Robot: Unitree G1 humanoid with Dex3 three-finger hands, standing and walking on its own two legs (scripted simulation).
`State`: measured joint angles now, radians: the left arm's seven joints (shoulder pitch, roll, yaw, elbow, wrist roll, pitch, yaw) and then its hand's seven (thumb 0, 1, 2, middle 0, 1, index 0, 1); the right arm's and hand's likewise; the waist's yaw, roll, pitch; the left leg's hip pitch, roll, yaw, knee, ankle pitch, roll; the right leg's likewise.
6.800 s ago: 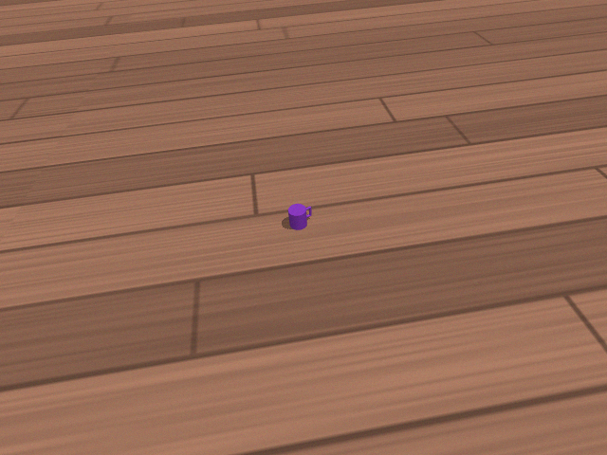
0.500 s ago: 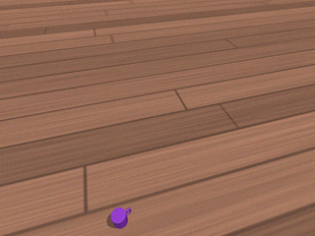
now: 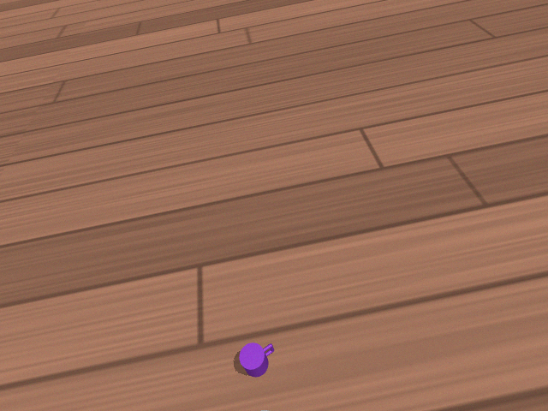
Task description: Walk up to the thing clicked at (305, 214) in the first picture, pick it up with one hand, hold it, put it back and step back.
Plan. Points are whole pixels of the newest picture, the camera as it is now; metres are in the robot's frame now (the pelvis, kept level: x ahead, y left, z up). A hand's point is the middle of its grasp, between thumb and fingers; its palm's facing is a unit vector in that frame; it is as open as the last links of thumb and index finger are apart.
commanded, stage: walk up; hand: left
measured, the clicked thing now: (258, 357) +0.42 +0.21 -0.71
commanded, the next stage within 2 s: stand in 1.32 s
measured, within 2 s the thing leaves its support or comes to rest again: neither
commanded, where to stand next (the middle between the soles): +0.01 +0.01 m, yaw -3 degrees
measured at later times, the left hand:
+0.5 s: hand out of the picture -0.02 +0.28 -0.16, palm faces -0.05 -0.92 -0.39, open 7.4 cm
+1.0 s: hand out of the picture +0.02 +0.25 -0.13, palm faces -0.03 -0.94 -0.33, open 7.4 cm
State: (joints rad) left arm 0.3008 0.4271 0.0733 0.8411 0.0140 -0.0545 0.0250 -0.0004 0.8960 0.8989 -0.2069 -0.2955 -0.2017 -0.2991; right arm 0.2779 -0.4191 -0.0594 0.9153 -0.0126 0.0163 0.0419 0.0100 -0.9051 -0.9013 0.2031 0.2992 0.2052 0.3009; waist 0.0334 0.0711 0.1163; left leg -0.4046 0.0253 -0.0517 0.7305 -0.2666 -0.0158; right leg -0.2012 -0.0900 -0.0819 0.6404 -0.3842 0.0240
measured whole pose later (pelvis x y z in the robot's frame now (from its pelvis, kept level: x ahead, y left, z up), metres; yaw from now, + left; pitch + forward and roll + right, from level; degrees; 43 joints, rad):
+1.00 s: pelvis -0.10 +0.01 +0.01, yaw -2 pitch -3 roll +0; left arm 0.13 0.34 0.01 0.97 0.01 -0.01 -0.01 0.00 0.90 0.90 -0.21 -0.30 -0.20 -0.30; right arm 0.15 -0.33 0.00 0.99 -0.01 -0.02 0.01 0.01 -0.90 -0.90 0.21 0.30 0.21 0.30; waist 0.01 -0.01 0.05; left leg -0.21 -0.04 -0.04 0.56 -0.29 0.02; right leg -0.24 -0.02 -0.02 0.56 -0.27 -0.01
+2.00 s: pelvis -0.09 -0.01 +0.03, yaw -2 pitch -2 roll +0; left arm 0.09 0.35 0.00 1.15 0.01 -0.02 0.00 0.00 0.90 0.90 -0.20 -0.29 -0.20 -0.30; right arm 0.09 -0.35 -0.01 1.15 -0.01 -0.01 0.01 0.01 -0.90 -0.90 0.20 0.30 0.20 0.30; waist 0.00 0.00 0.05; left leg -0.10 -0.01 -0.04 0.31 -0.17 -0.01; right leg -0.13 0.01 -0.03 0.32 -0.15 -0.02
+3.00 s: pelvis -0.08 -0.02 +0.03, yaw -2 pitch -2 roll +0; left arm 0.10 0.35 0.00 1.13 0.01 -0.02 0.00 0.00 0.90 0.90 -0.20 -0.29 -0.20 -0.30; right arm 0.12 -0.35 0.01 1.13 -0.01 -0.01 0.00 0.01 -0.90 -0.90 0.20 0.30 0.20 0.30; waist 0.00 0.01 0.04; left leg -0.09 0.01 -0.05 0.31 -0.19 -0.02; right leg -0.12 0.02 -0.03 0.32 -0.16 -0.03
